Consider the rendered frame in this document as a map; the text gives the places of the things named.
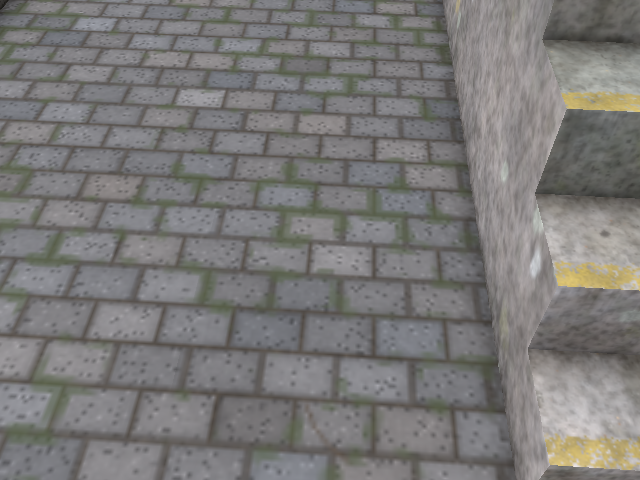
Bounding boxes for stairs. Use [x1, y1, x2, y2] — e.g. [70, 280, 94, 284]
[442, 0, 640, 480]

